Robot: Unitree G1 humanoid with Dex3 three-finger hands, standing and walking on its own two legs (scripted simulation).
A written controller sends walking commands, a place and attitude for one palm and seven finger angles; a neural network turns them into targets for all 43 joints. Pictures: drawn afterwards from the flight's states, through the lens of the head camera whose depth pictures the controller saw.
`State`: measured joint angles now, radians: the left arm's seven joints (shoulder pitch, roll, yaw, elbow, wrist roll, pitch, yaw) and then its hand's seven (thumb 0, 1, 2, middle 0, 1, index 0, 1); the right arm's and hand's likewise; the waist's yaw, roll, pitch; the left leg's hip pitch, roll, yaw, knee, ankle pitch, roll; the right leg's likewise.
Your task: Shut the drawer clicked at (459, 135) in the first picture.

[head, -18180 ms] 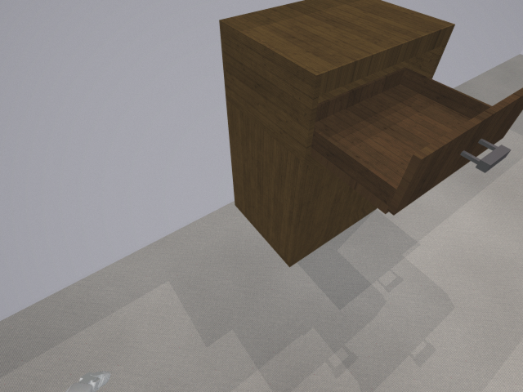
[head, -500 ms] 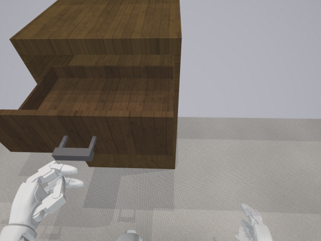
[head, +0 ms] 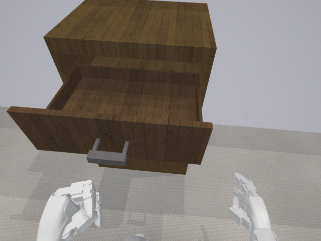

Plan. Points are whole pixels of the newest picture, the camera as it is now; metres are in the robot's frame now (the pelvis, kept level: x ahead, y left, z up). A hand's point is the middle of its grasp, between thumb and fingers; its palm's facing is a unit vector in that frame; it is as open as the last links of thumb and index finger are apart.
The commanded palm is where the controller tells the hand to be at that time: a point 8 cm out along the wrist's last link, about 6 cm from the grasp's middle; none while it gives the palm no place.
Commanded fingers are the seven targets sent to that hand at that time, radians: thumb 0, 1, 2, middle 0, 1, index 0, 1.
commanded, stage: raise the hand and make a fist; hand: left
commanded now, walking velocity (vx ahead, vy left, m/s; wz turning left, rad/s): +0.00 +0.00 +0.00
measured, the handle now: (109, 150) +0.35 +0.18 +0.02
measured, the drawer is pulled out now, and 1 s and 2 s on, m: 0.29 0.29 0.29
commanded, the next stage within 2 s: bring the fist close to the handle in 0.66 s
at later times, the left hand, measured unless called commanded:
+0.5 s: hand (100, 214) +0.16 +0.13 +0.11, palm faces +0.00 -1.00 -0.05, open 3.3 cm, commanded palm +0.11 +0.18 +0.12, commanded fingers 0.00 0.90 0.90 -1.40 -1.60 -1.40 -1.60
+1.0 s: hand (107, 205) +0.18 +0.12 +0.09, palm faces +0.04 -1.00 -0.06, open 3.3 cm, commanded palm +0.14 +0.19 +0.09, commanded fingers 0.00 0.90 0.90 -1.40 -1.60 -1.40 -1.60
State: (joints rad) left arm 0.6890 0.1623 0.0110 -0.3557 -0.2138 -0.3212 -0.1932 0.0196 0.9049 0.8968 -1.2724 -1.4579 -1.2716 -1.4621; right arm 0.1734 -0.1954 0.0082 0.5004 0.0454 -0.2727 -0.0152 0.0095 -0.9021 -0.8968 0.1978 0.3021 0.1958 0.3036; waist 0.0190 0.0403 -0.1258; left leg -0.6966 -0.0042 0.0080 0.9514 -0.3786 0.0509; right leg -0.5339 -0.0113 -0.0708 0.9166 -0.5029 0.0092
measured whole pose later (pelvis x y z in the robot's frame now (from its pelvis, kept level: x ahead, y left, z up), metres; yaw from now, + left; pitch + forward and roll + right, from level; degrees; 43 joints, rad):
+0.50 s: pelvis -0.01 +0.00 +0.00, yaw -1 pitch +5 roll -2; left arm 0.74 0.19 -0.04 -0.53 -0.16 -0.14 -0.04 0.02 0.90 0.90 -1.40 -1.60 -1.40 -1.60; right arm 0.31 -0.22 0.05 0.43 0.06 -0.15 -0.02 0.01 -0.90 -0.90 0.20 0.30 0.20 0.30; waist -0.01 0.05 -0.11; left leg -0.66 0.00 0.02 0.95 -0.37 0.05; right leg -0.51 -0.01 -0.06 0.93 -0.50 0.01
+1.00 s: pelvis +0.02 -0.05 +0.01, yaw +1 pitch +7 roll +0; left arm 0.68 0.20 0.12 -0.28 -0.27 -0.27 -0.24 0.02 0.90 0.90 -1.40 -1.60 -1.40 -1.60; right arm 0.24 -0.23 0.01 0.53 0.06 -0.24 -0.06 0.01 -0.90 -0.90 0.20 0.30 0.20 0.30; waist 0.01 0.05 -0.13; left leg -0.63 0.02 -0.03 0.89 -0.38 -0.02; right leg -0.47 0.02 -0.10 0.88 -0.53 -0.05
